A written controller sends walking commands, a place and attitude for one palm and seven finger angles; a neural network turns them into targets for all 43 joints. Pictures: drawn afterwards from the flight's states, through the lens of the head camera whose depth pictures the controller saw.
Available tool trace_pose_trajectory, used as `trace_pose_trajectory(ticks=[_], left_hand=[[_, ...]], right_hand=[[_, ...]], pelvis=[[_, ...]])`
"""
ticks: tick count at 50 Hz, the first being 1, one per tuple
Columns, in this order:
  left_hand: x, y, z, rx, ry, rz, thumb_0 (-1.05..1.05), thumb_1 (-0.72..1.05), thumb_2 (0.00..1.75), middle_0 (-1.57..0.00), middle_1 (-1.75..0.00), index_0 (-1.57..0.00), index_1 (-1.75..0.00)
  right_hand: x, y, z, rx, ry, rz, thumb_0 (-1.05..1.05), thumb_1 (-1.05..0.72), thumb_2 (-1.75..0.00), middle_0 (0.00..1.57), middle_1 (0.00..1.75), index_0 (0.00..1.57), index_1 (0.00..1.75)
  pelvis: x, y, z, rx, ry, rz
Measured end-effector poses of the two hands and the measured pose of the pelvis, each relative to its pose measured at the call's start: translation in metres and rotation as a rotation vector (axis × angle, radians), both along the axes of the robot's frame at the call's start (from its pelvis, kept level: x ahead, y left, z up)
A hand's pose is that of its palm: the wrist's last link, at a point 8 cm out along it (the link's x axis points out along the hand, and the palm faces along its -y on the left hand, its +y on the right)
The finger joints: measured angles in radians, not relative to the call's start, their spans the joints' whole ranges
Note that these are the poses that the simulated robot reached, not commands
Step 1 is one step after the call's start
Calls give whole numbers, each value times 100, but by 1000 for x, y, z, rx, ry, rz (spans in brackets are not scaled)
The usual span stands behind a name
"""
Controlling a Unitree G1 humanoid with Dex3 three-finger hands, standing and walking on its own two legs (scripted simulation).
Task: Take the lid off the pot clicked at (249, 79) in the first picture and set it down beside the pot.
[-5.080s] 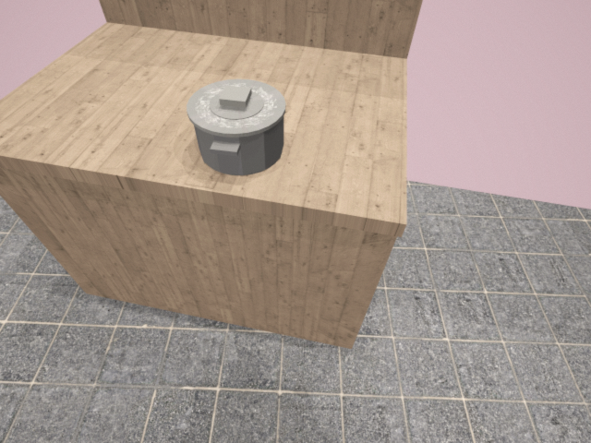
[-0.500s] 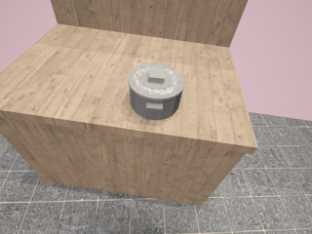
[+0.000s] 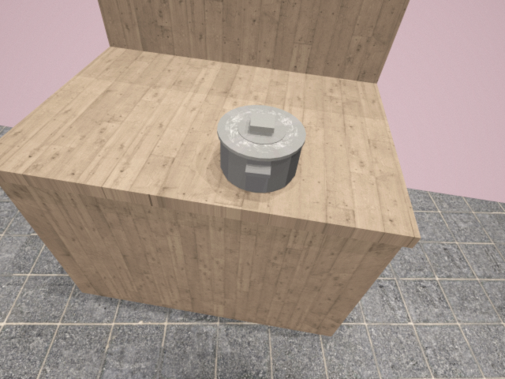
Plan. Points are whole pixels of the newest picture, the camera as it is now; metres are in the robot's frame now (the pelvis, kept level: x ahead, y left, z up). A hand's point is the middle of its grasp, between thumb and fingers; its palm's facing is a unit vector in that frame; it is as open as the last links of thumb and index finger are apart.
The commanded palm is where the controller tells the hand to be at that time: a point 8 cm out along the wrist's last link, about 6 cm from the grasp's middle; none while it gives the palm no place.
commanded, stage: look again from close up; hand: left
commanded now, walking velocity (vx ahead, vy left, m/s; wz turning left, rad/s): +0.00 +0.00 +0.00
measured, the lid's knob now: (262, 122) +0.61 +0.04 +0.09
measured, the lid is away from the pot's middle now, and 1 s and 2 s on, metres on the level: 0.00 0.00 0.00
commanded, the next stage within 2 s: none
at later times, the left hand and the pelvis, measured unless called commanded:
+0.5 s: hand out of the picture -0.09 +0.15 -0.18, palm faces +0.11 -0.98 -0.14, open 7.4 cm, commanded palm none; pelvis -0.05 -0.01 +0.00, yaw +1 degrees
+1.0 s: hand out of the picture -0.07 +0.19 -0.17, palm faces +0.03 -0.99 -0.16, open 7.4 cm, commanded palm none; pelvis -0.08 +0.02 +0.01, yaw -1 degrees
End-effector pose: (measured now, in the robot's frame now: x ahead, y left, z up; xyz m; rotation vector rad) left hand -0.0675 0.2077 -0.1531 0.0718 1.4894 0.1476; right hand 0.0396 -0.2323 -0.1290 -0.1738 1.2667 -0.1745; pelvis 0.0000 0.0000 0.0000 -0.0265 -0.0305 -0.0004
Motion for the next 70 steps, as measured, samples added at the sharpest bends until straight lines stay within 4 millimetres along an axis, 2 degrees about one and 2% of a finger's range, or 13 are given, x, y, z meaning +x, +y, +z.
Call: trace_pose_trajectory(ticks=[6, 12, 22, 25, 28, 30, 32, 35, 39, 45, 50, 57, 70], left_hand=[[-2, -4, 3, 7, -20, 5, 0, 91, 90, -20, -30, -20, -30], [-13, -9, 2, 0, -17, 12, 0, 91, 90, -20, -30, -20, -30], [-15, -5, -6, -14, -45, 10, 0, 91, 90, -20, -30, -20, -30], [-33, -5, -2, 8, -53, 49, 0, 91, 90, -20, -30, -20, -30], [-63, -9, 1, 24, -16, 75, 0, 91, 90, -20, -30, -20, -30], [-81, -11, 4, 21, 30, 82, 0, 91, 90, -20, -30, -20, -30], [-87, -10, 6, 15, 50, 73, 0, 91, 90, -20, -30, -20, -30], [-78, -5, 4, 3, 28, 32, 0, 90, 90, -20, -30, -20, -30], [-54, 8, -4, -11, -43, 15, 0, 90, 90, -20, -30, -20, -30], [-23, 23, 5, 8, -128, -18, 0, 91, 90, -20, -30, -20, -30], [-11, 33, 11, 30, -134, -48, 0, 91, 90, -20, -30, -20, -30], [-8, 31, 15, 44, -112, -59, 0, 91, 90, -20, -30, -20, -30], [-10, 8, 12, 15, -76, -52, 1, 91, 90, -20, -30, -20, -30]], right_hand=[[-12, -4, 0, 6, 13, -1, 1, -93, -90, 20, 30, 20, 30], [-27, -8, -1, 6, 23, -14, 1, -93, -90, 20, 30, 20, 30], [-68, 2, -5, 8, 78, -40, 1, -92, -90, 20, 30, 20, 30], [-71, 0, -8, 13, 92, -16, 2, -93, -90, 20, 30, 20, 30], [-68, -3, -12, 19, 68, -12, 2, -93, -90, 20, 30, 20, 30], [-68, -2, -9, 23, 46, -16, 2, -93, -90, 20, 30, 20, 30], [-71, 0, -3, 28, 20, -34, 1, -93, -90, 20, 30, 20, 30], [-82, 5, 4, 20, -6, -56, 1, -93, -90, 20, 30, 20, 30], [-103, 18, -1, -2, 37, -46, 1, -93, -90, 20, 30, 20, 30], [-130, 35, -1, 18, 113, -36, 2, -94, -90, 20, 30, 20, 30], [-140, 41, -3, 47, 137, -52, 2, -94, -90, 20, 30, 20, 30], [-140, 41, -6, 67, 148, -59, 2, -93, -90, 20, 30, 20, 30], [-118, 23, -6, 45, 127, -51, 2, -93, -90, 20, 30, 20, 30]], pelvis=[[-9, -5, 2, 5, 2, 6], [-20, -9, 1, 0, -3, 6], [-40, -5, -2, -12, -10, 2], [-49, -7, -2, 1, -6, 9], [-61, -8, -4, 17, -7, 13], [-65, -5, -1, 9, -10, 24], [-67, -3, 2, 11, -2, 14], [-68, 0, 5, 24, 13, -9], [-77, 11, 0, 27, 22, -9], [-84, 19, 6, 30, 27, -15], [-84, 20, 7, 30, 30, -18], [-80, 16, 8, 31, 31, -22], [-67, 6, 8, 29, 25, -28]])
